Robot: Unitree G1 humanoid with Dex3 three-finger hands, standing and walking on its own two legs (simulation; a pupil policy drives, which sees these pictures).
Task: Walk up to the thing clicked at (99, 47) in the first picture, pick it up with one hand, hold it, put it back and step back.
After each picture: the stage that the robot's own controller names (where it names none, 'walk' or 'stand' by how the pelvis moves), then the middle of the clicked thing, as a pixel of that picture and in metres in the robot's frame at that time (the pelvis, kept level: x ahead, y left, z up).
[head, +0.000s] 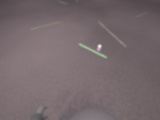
stand; (99, 47) +1.58 -0.26 -0.72
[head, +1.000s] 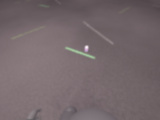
walk; (86, 48) +1.47 +0.11 -0.70
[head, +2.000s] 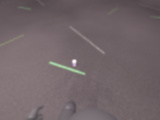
walk; (74, 62) +1.00 +0.28 -0.71
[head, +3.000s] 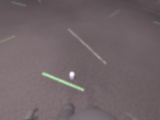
walk; (71, 75) +0.68 +0.21 -0.69
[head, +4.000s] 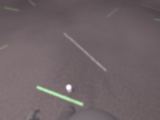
walk; (69, 88) +0.47 +0.23 -0.69
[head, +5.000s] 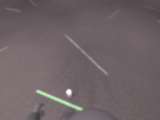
stand; (69, 93) +0.40 +0.22 -0.71
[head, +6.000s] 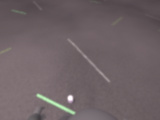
stand; (70, 99) +0.37 +0.17 -0.72
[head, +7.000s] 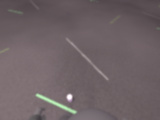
stand; (69, 98) +0.37 +0.18 -0.73
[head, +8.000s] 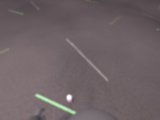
stand; (69, 98) +0.37 +0.19 -0.73
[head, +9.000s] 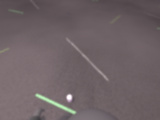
stand; (69, 98) +0.36 +0.19 -0.73
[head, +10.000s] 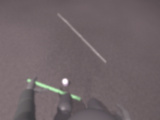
go down; (65, 82) +0.40 +0.20 -0.62
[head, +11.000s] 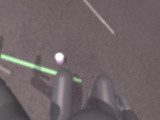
go down; (59, 58) +0.44 +0.24 -0.29
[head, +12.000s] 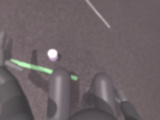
close in; (53, 55) +0.43 +0.26 -0.27
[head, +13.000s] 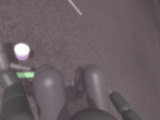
close; (22, 52) +0.41 +0.29 -0.21
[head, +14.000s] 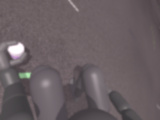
close; (17, 51) +0.41 +0.30 -0.22
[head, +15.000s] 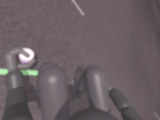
lift; (26, 56) +0.37 +0.28 -0.22
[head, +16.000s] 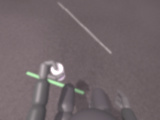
lift; (58, 72) +0.32 +0.19 -0.02
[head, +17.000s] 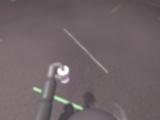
hold; (63, 74) +0.32 +0.17 -0.01
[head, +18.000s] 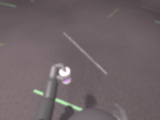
hold; (65, 75) +0.33 +0.16 -0.01
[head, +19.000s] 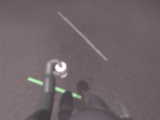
crouch; (61, 70) +0.36 +0.18 -0.06
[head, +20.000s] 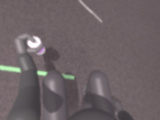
lower; (37, 46) +0.47 +0.29 -0.11
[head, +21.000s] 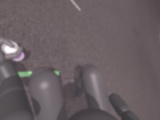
lower; (14, 52) +0.41 +0.32 -0.22
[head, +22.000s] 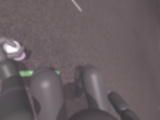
lower; (15, 51) +0.41 +0.32 -0.23
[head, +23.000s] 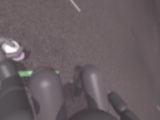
lower; (14, 51) +0.41 +0.32 -0.23
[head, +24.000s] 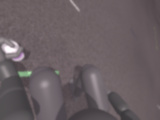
lower; (14, 51) +0.41 +0.32 -0.23
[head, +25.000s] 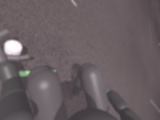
open; (12, 51) +0.40 +0.30 -0.22
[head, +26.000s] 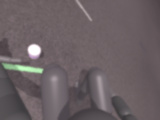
stand; (34, 52) +0.40 +0.29 -0.24
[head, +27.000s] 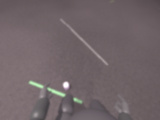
stand; (66, 85) +0.39 +0.20 -0.60
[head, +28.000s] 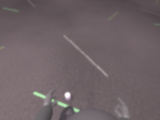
stand; (67, 96) +0.38 +0.20 -0.66
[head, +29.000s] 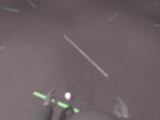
stand; (68, 96) +0.38 +0.20 -0.67
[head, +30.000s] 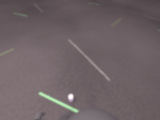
stand; (70, 97) +0.40 +0.18 -0.72
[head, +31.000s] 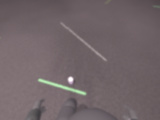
walk; (70, 80) +0.49 +0.20 -0.69
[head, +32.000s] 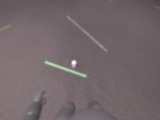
walk; (73, 64) +0.78 +0.19 -0.69
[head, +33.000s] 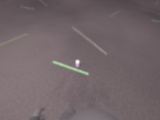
stand; (77, 63) +1.02 +0.21 -0.70
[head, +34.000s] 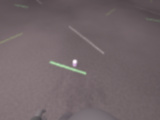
stand; (74, 63) +1.01 +0.22 -0.72
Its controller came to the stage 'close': yes
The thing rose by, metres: 0.70
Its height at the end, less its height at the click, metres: +0.00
